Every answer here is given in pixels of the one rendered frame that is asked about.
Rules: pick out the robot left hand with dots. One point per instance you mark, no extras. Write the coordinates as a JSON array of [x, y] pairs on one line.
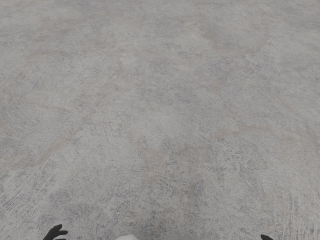
[[55, 232]]

